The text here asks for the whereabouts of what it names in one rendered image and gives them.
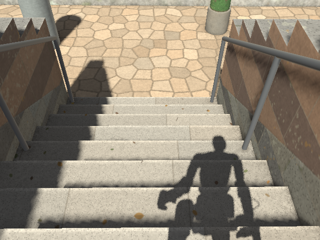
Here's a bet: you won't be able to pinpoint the stairs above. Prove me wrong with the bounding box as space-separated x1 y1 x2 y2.
0 97 320 240

